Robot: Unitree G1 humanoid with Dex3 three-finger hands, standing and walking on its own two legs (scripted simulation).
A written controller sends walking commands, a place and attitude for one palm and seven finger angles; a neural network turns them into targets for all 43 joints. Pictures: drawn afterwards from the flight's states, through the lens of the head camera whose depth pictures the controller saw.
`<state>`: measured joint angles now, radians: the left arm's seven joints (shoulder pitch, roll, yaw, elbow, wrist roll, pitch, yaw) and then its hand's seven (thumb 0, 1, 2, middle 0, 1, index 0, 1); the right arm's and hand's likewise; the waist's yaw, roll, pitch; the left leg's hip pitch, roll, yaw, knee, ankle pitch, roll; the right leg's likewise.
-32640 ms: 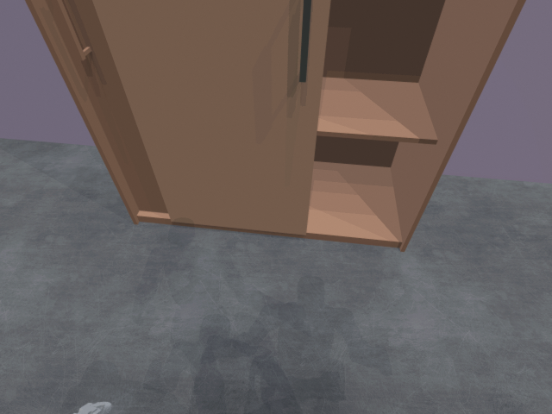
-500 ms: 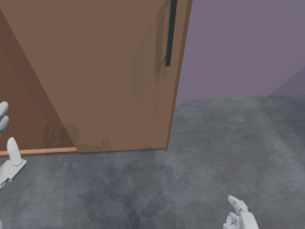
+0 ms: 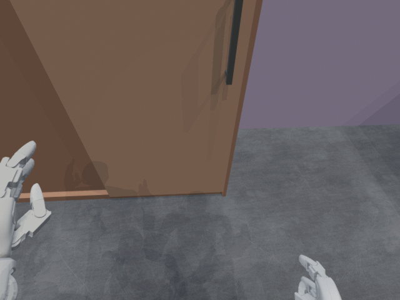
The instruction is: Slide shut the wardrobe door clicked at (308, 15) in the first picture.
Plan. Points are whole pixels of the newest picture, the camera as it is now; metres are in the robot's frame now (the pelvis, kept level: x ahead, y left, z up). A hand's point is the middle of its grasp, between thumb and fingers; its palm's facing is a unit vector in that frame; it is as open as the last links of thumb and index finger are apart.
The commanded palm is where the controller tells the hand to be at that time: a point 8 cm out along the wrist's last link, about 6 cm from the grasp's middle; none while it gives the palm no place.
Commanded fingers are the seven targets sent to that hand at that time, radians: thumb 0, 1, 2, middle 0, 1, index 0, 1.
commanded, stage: let the arm hang, fingers relaxed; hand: left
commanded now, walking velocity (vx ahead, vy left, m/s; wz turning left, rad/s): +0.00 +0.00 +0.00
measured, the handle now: (232, 39) +0.76 -0.03 +0.17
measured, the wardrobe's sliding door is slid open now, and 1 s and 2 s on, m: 0.00 0.00 0.00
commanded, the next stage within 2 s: look to check the result in 1.06 s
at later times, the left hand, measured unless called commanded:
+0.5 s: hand out of the picture -0.03 +0.20 -0.17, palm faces +0.00 -0.97 -0.24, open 7.2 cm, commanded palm none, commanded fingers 0.00 0.90 0.90 -0.20 -0.30 -0.20 -0.30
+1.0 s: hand out of the picture +0.10 +0.20 -0.15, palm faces -0.02 -0.96 -0.28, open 7.4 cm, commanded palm none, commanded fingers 0.00 0.90 0.90 -0.20 -0.30 -0.20 -0.30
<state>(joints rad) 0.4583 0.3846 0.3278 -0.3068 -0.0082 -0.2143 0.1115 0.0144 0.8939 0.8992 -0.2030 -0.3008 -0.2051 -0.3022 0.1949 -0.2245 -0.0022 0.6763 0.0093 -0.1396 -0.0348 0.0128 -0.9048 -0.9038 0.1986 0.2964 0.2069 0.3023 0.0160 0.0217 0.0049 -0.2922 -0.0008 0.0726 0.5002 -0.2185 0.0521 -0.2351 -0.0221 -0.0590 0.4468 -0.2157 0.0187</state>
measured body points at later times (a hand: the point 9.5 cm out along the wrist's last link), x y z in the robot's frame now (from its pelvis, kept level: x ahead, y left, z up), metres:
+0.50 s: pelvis +0.00 -0.01 +0.01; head +0.03 +0.00 +0.45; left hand -0.03 +0.25 -0.15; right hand -0.01 -0.26 -0.15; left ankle +0.03 +0.08 -0.74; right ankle +0.01 -0.13 -0.74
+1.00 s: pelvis +0.01 -0.01 +0.01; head +0.02 -0.02 +0.46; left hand +0.10 +0.25 -0.13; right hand +0.07 -0.29 -0.14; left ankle +0.03 +0.08 -0.74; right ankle +0.01 -0.13 -0.74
